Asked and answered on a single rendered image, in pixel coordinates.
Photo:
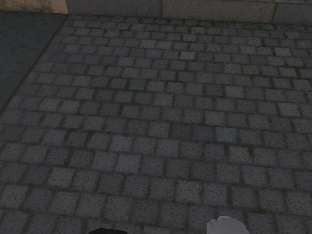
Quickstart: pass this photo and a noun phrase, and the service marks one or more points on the right robot thigh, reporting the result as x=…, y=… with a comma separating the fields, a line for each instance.
x=226, y=225

